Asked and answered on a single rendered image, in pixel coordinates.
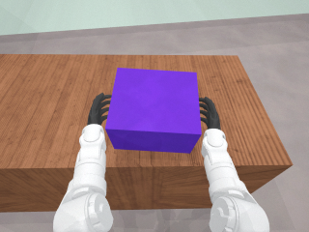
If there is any robot right forearm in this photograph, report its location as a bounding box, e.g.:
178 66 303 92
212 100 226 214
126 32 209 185
201 129 259 205

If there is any pedestal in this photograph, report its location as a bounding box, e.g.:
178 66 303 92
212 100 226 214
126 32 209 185
0 54 293 213

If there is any left robot upper arm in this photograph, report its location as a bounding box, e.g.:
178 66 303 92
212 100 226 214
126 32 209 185
53 192 114 232

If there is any right robot upper arm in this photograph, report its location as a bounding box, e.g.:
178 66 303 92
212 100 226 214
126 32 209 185
209 195 269 232

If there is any carton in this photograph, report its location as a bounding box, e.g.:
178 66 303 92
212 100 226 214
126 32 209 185
105 68 202 154

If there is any robot left forearm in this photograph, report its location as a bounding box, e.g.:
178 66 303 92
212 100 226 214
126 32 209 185
53 124 107 232

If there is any right robot hand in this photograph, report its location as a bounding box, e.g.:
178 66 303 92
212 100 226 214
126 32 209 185
199 97 221 130

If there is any left robot hand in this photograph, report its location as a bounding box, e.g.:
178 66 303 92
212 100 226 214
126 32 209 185
87 93 112 126

